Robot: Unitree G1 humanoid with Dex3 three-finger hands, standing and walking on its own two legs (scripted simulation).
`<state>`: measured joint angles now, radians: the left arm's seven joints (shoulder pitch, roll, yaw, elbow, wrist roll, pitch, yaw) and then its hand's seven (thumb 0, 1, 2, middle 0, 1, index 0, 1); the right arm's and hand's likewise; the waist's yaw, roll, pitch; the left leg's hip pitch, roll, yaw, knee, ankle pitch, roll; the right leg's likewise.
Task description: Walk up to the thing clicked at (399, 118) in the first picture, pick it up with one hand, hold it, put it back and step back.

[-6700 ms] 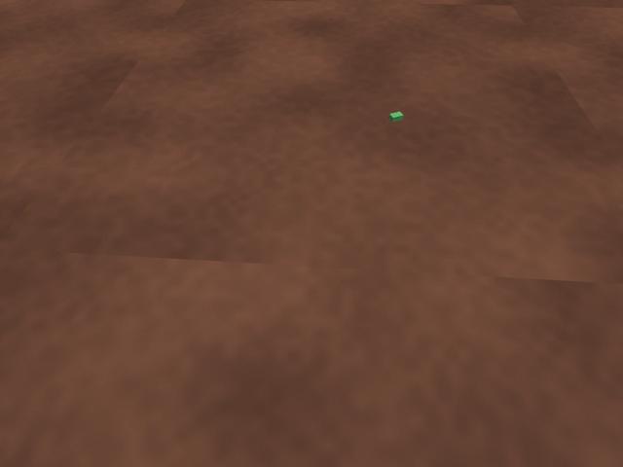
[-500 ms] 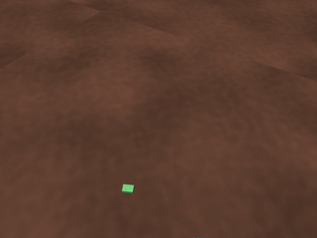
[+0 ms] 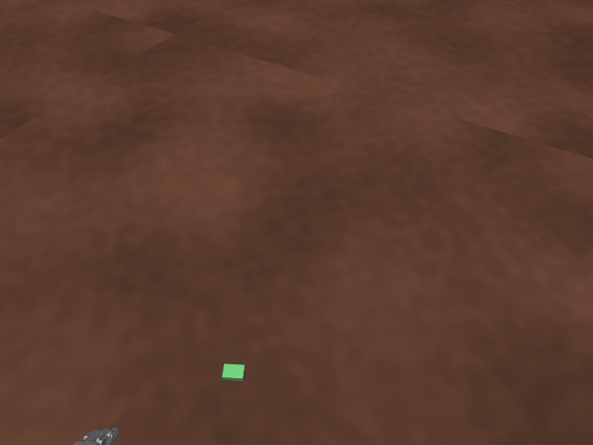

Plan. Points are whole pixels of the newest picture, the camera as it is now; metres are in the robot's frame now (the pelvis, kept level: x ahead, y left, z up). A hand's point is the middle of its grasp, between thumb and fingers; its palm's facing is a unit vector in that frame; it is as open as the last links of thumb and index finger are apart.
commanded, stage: walk up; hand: left
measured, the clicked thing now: (234, 372) +0.43 +0.21 -0.75
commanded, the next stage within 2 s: none
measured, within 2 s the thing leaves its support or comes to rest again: neither
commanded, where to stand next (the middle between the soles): +0.06 +0.00 m, yaw -2 degrees
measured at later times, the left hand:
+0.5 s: hand out of the picture +0.08 +0.23 -0.14, palm faces -0.04 -0.94 -0.32, open 7.4 cm
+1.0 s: hand out of the picture +0.10 +0.23 -0.14, palm faces -0.07 -0.94 -0.32, open 7.4 cm
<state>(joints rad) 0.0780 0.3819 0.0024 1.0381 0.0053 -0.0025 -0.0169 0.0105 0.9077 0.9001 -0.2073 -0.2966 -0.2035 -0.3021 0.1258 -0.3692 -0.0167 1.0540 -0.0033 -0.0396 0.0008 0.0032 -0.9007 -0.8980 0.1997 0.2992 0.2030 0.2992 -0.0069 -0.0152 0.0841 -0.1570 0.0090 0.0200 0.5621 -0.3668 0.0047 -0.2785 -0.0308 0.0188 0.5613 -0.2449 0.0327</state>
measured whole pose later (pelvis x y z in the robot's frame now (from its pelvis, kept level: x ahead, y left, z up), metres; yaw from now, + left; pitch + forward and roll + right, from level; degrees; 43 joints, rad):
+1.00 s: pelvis +0.00 -0.01 +0.01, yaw -3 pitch -3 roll +1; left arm 0.11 0.35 0.03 1.11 0.02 0.01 -0.03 0.01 0.91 0.90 -0.21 -0.30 -0.20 -0.30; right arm 0.15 -0.35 -0.04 1.10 -0.02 -0.04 0.01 0.00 -0.90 -0.90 0.20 0.30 0.20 0.30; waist 0.00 -0.01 0.04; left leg -0.05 0.03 0.07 0.38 -0.30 0.00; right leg -0.24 0.00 0.05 0.50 -0.27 -0.01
